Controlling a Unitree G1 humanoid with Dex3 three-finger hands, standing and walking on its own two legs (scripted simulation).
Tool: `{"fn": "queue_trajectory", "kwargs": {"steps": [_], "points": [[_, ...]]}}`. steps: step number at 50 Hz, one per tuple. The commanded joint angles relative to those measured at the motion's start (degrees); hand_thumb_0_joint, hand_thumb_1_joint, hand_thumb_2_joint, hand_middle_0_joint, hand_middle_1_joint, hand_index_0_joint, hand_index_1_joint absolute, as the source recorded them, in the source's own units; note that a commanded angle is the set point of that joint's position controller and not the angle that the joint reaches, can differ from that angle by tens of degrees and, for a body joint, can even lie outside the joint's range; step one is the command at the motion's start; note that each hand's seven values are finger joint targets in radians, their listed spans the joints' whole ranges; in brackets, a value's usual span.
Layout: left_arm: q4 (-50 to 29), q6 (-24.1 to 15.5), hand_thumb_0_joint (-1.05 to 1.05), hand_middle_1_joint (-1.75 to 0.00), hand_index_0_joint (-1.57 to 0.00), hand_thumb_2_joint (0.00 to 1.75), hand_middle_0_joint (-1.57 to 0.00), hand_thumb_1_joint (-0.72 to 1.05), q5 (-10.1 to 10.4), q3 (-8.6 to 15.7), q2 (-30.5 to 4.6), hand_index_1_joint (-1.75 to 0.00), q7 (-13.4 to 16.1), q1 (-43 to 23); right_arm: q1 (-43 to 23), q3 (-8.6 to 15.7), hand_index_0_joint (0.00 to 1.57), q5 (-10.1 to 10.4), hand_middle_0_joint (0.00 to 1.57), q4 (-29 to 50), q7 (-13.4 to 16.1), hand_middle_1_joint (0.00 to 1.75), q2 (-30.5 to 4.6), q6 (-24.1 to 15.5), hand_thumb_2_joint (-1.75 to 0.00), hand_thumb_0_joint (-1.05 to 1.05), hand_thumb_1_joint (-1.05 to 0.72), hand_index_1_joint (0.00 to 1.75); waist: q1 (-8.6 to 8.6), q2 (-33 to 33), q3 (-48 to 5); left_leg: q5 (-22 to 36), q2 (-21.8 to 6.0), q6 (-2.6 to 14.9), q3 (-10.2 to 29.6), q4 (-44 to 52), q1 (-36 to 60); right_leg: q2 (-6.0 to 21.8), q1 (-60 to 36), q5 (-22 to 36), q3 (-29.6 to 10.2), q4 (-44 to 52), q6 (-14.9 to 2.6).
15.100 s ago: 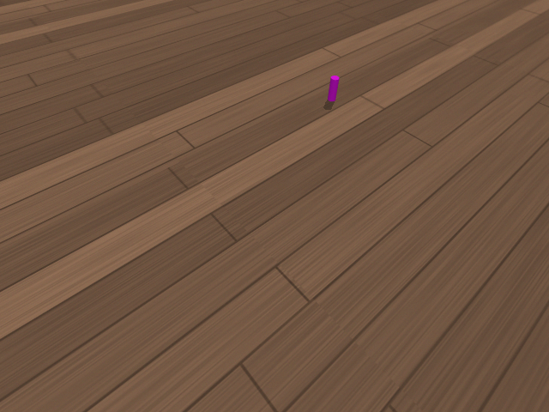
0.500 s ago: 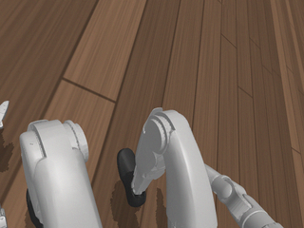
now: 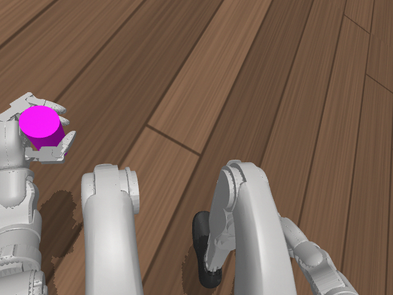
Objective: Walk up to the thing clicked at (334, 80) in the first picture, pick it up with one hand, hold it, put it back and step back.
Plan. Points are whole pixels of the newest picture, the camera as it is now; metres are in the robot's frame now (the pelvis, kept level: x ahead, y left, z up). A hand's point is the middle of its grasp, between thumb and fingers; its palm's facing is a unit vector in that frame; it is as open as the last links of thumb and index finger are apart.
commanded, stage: settle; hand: left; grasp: from the side
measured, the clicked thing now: (48, 136) +0.38 +0.28 -0.09
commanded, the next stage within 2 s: lift in 1.06 s
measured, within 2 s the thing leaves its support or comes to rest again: neither
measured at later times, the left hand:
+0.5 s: hand (54, 117) +0.38 +0.25 +0.00, palm faces +0.18 -0.98 -0.07, open 7.5 cm
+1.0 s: hand (45, 108) +0.38 +0.26 +0.04, palm faces +0.20 -0.98 -0.06, open 7.6 cm
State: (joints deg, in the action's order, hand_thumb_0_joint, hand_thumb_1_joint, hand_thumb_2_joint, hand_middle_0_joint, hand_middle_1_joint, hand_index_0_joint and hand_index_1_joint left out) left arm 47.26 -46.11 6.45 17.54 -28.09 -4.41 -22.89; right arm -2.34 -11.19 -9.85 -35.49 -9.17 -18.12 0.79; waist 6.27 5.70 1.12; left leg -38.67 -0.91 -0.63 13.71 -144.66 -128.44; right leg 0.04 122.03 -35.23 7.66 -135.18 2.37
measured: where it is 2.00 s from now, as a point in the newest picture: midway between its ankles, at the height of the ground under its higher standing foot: (162, 272)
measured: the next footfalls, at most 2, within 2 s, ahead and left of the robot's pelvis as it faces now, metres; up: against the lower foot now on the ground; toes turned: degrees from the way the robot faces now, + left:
none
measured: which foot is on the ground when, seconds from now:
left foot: down 0.00-1.00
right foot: down 0.00-1.00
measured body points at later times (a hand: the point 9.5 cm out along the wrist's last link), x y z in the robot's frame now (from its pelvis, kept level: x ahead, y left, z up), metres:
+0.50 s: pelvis +0.02 -0.02 +0.04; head +0.21 +0.05 +0.44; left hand +0.37 +0.31 +0.01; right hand +0.21 -0.26 -0.08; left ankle +0.09 +0.13 -0.28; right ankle +0.13 -0.13 -0.28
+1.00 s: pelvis +0.02 -0.02 +0.07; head +0.20 +0.05 +0.48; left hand +0.36 +0.31 +0.05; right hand +0.22 -0.25 -0.05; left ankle +0.09 +0.13 -0.28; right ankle +0.13 -0.13 -0.28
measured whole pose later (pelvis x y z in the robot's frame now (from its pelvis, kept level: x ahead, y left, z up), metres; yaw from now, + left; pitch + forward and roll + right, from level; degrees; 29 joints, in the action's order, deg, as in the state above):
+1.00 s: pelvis +0.02 -0.02 +0.07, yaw +7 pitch +31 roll -4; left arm 43.0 -35.6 9.4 20.1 -19.5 -14.8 -24.4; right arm 2.9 -0.9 -3.2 -37.9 -3.2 -16.3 -0.3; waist 3.5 1.0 -8.1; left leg -39.4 -1.4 -1.8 5.7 -129.3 -121.2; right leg 2.0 119.4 -38.3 1.9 -126.6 0.7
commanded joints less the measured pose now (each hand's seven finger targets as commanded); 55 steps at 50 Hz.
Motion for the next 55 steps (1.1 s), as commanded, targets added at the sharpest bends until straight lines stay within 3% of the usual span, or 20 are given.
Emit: {"fn": "queue_trajectory", "kwargs": {"steps": [1,4,6,8,10,14,18,20,24,26,27,34,35,36,38,41,44,46,50,55], "points": [[-14.1,-1.4,0.0,-1.38,-1.31,1.27,-1.33,0.4,1.4,0.1,-6.4,-1.41,-1.6,-13.4,3.3,8.4,0.2,1.8,0.2,2.3,1.8,0.3,-15.0,-0.4,-0.9,0.0,-0.89,0.3,1.09,-18.8,-32.1,-3.5,0.4,1.11,-6.6,21.7,20.3,-2.5,-12.6,2.0,2.9,12.5,-4.45],[-15.4,0.0,0.0,-1.38,-1.3,1.26,-1.31,0.37,2.6,2.1,-7.1,-1.4,-2.8,-13.7,4.7,8.9,0.2,2.9,0.2,1.8,2.3,0.3,-13.9,0.0,-0.9,0.0,-0.89,0.3,0.35,-17.9,-35.0,-1.7,0.5,1.27,-7.3,21.9,21.3,-2.3,-13.5,2.7,2.1,13.1,-4.47],[-18.9,0.5,0.0,-1.39,-1.31,1.26,-1.32,0.36,2.9,2.1,-7.4,-1.41,-3.6,-15.1,5.2,9.5,0.2,3.5,0.2,1.6,2.7,0.3,-13.4,0.2,-0.9,0.0,-0.89,0.3,-0.13,-18.5,-37.3,-0.7,0.6,1.15,-7.8,22.8,22.3,-1.9,-14.5,2.9,1.6,13.1,-4.53],[-14.8,2.1,0.0,-1.41,-1.32,1.27,-1.33,0.37,3.3,2.0,-5.7,-1.43,-4.6,-10.4,5.1,9.9,0.2,4.2,0.2,1.9,3.1,0.3,-12.9,0.3,-0.9,0.0,-0.89,0.3,-0.44,-15.8,-37.3,0.3,0.7,1.44,-8.4,22.8,21.9,-1.8,-15.1,3.2,1.0,14.1,-4.38],[-18.1,2.2,0.0,-1.41,-1.32,1.28,-1.33,0.36,4.0,2.5,-5.6,-1.43,-5.3,-14.1,6.0,10.4,0.2,4.6,0.2,1.8,3.5,0.3,-12.4,0.1,-0.9,0.0,-0.89,0.3,-0.29,-15.4,-38.7,1.0,0.8,1.58,-9.0,23.0,21.5,-1.6,-16.5,3.7,0.4,14.6,-4.29],[-18.9,3.5,0.0,-1.42,-1.33,1.28,-1.34,0.36,4.3,4.2,-6.3,-1.43,-6.5,-12.3,6.9,11.6,0.2,5.3,0.2,2.3,4.2,0.3,-11.7,0.2,-0.9,0.0,-0.89,0.3,-1.26,-13.0,-41.1,2.0,0.8,1.88,-10.1,23.4,21.5,-1.3,-19.2,3.8,-0.8,16.5,-4.03],[-15.0,5.3,0.0,-1.42,-1.33,1.29,-1.33,0.36,4.9,3.4,-2.8,-1.43,-7.6,-9.3,7.4,12.4,0.2,6.1,0.2,2.6,4.7,0.3,-11.4,-0.2,-0.9,0.0,-0.89,0.3,-1.55,-12.3,-41.5,4.3,0.7,1.78,-10.5,24.5,22.8,-0.9,-20.1,5.4,-1.4,17.2,-4.1],[-19.2,5.0,0.0,-1.43,-1.34,1.3,-1.35,0.35,4.9,5.1,-5.2,-1.45,-7.9,-12.5,7.9,12.9,0.2,6.1,0.2,2.5,5.1,0.3,-11.2,-0.4,-0.9,0.0,-0.9,0.3,-2.05,-12.1,-43.3,5.0,0.6,1.93,-10.8,24.5,23.3,-0.8,-21.3,5.9,-2.0,17.9,-4.04],[-20.9,5.3,0.0,-1.43,-1.35,1.31,-1.36,0.37,4.8,5.7,-5.1,-1.45,-8.6,-12.7,8.5,13.6,0.2,6.3,0.2,2.4,5.6,0.3,-10.4,-0.9,-0.9,0.0,-0.89,0.3,-2.48,-11.4,-44.3,4.7,0.6,2.12,-11.4,25.5,23.9,-0.6,-22.8,5.3,-3.0,19.4,-3.94],[-19.5,5.7,0.0,-1.45,-1.36,1.33,-1.37,0.36,5.2,4.4,-2.8,-1.47,-8.9,-12.7,8.3,13.7,0.2,6.4,0.2,2.2,5.8,0.3,-9.9,-1.2,-0.9,0.0,-0.89,0.3,-2.31,-11.6,-42.5,3.8,0.5,2.06,-11.6,26.3,23.8,-0.6,-22.0,4.1,-3.3,20.2,-4.08],[-19.0,5.8,0.0,-1.46,-1.37,1.34,-1.39,0.36,5.2,5.6,-3.1,-1.48,-8.8,-13.0,8.5,13.9,0.2,6.4,0.2,2.1,5.9,0.3,-10.0,-1.4,-0.9,0.0,-0.89,0.3,-2.42,-10.7,-42.2,3.8,0.5,2.09,-11.5,26.3,23.5,-0.6,-22.3,3.9,-3.4,20.4,-4.05],[-20.3,6.0,0.0,-1.48,-1.39,1.35,-1.4,0.37,4.4,5.4,-3.3,-1.5,-9.4,-14.2,8.8,14.6,0.2,6.5,0.2,1.9,6.4,0.3,-9.8,-2.0,-0.9,0.0,-0.89,0.3,-3.19,-12.9,-43.3,4.0,0.5,1.71,-11.6,29.2,28.2,-0.5,-20.6,3.6,-3.1,21.2,-4.66],[-16.3,6.5,0.0,-1.47,-1.39,1.36,-1.4,0.36,4.1,4.4,-1.4,-1.5,-9.5,-11.8,8.3,14.6,0.2,6.6,0.2,2.2,6.5,0.3,-10.0,-2.0,-0.9,0.0,-0.89,0.3,-2.75,-12.5,-41.5,4.1,0.6,1.69,-11.5,29.8,28.5,-0.3,-19.8,3.5,-2.9,21.4,-4.68],[-18.3,6.3,0.0,-1.46,-1.38,1.35,-1.39,0.35,4.2,3.9,-1.2,-1.48,-9.6,-14.1,8.5,14.6,0.2,6.6,0.2,2.2,6.4,0.3,-9.9,-2.2,-0.9,0.0,-0.89,0.3,-2.28,-13.3,-42.1,4.0,0.5,1.64,-11.3,29.9,29.1,-0.4,-19.0,3.6,-2.8,21.3,-4.77],[-19.6,6.1,0.0,-1.47,-1.39,1.35,-1.41,0.37,4.5,5.7,-2.8,-1.49,-9.5,-13.9,9.0,14.8,0.2,6.7,0.2,2.0,6.5,0.3,-9.9,-2.2,-0.9,0.0,-0.89,0.3,-3.33,-13.8,-44.0,5.1,0.6,1.45,-11.2,30.5,30.7,-0.2,-19.9,4.2,-2.9,21.2,-4.85],[-15.6,6.7,0.0,-1.48,-1.39,1.37,-1.4,0.37,4.5,4.2,-0.4,-1.5,-10.0,-12.6,8.8,14.6,0.2,6.8,0.2,2.2,6.5,0.3,-9.7,-2.4,-0.9,0.0,-0.89,0.3,-2.25,-11.9,-42.1,5.4,0.6,1.63,-11.2,30.8,29.7,0.0,-20.3,4.5,-2.8,21.6,-4.69],[-19.4,6.0,0.0,-1.47,-1.39,1.36,-1.4,0.34,4.2,5.5,-3.2,-1.5,-9.7,-16.0,9.4,14.7,0.2,6.7,0.2,2.0,6.6,0.3,-9.6,-2.4,-0.9,0.0,-0.89,0.3,-3.14,-13.8,-44.0,4.9,0.7,1.54,-11.4,31.6,31.5,0.1,-20.7,3.9,-3.3,22.1,-4.85],[-15.8,6.6,0.0,-1.47,-1.38,1.38,-1.39,0.36,4.2,3.7,-0.3,-1.49,-10.2,-14.7,9.3,14.8,0.2,6.6,0.2,1.7,6.5,0.3,-9.6,-2.6,-0.9,0.0,-0.89,0.3,-2.04,-12.1,-42.4,4.1,0.7,1.71,-11.4,31.4,30.8,0.0,-20.0,3.4,-3.1,22.6,-4.7],[-16.6,5.9,0.0,-1.46,-1.37,1.37,-1.39,0.36,4.6,5.7,-2.3,-1.49,-10.4,-16.1,9.6,14.7,0.2,6.7,0.2,1.7,6.6,0.3,-9.4,-2.9,-0.9,0.0,-0.88,0.3,-3.01,-11.8,-43.4,3.2,0.8,1.83,-11.8,31.9,30.6,0.1,-21.6,2.4,-3.4,23.3,-4.59],[-15.5,5.9,0.0,-1.45,-1.36,1.38,-1.37,0.39,4.9,5.5,-1.9,-1.47,-10.5,-17.5,9.8,14.5,0.2,6.6,0.2,1.5,6.8,0.3,-8.7,-3.4,-0.9,0.0,-0.88,0.3,-2.5,-9.7,-42.5,2.1,0.9,2.22,-12.4,31.5,27.9,0.0,-23.6,1.0,-4.5,25.0,-4.26]]}}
